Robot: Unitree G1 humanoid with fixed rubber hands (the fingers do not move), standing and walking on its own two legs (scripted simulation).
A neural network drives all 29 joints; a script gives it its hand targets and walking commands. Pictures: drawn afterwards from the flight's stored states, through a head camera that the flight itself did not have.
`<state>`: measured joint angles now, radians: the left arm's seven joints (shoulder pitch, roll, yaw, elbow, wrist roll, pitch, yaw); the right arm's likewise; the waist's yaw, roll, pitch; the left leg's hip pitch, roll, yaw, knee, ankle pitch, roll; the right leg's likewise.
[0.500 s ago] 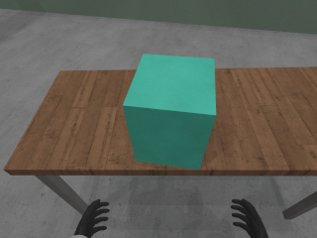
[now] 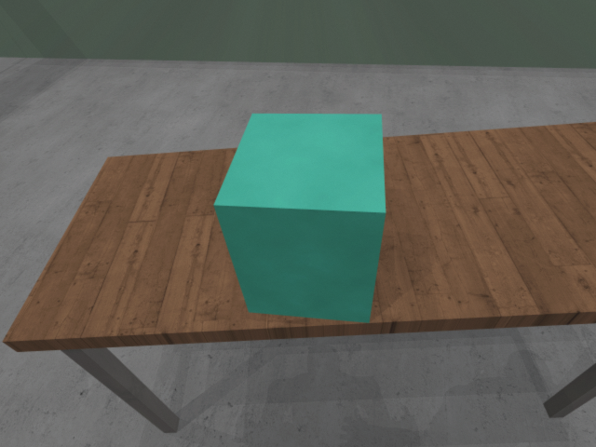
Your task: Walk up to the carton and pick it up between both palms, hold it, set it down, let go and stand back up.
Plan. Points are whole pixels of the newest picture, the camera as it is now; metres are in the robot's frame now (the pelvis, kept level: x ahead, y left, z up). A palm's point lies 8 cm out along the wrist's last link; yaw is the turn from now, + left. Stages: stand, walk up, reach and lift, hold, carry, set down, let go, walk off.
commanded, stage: stand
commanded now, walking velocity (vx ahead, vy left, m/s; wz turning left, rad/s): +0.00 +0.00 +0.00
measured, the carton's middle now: (311, 219) +0.45 +0.00 +0.06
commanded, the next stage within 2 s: none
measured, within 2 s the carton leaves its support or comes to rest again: neither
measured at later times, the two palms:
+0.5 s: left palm out of the picture -0.05 +0.22 -0.12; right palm out of the picture -0.07 -0.24 -0.14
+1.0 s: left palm out of the picture -0.07 +0.23 -0.13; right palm out of the picture -0.09 -0.24 -0.14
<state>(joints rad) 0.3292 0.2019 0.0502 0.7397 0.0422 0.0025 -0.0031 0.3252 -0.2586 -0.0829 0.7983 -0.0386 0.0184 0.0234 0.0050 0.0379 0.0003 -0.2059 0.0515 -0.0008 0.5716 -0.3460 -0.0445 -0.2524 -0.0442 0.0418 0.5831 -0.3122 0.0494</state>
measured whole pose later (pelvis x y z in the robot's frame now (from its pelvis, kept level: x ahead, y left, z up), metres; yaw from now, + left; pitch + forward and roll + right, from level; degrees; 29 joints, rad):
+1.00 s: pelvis -0.06 +0.00 +0.00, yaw -2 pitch -1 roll +1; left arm 0.38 0.15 0.04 1.02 0.03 0.00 0.01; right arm 0.38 -0.18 -0.09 1.02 -0.03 0.01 0.00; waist 0.01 0.03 0.00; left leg -0.27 0.06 0.03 0.51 -0.23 -0.04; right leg -0.33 -0.03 0.08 0.52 -0.18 0.05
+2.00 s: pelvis -0.01 +0.01 +0.01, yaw -2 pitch -2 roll +1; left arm 0.28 0.14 0.02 1.10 0.01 0.00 0.02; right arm 0.31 -0.15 -0.05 1.11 -0.01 0.00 -0.02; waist 0.00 0.01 0.05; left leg -0.16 0.05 0.04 0.47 -0.28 -0.04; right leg -0.23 -0.04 0.08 0.49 -0.24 0.06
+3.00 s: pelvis +0.00 +0.01 +0.01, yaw -2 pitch -2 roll +1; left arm 0.27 0.13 0.00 1.13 0.01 0.01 0.04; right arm 0.31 -0.14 -0.04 1.13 -0.01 0.00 -0.03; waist -0.01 0.01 0.06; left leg -0.11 0.05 0.05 0.43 -0.29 -0.04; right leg -0.19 -0.04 0.09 0.46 -0.25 0.06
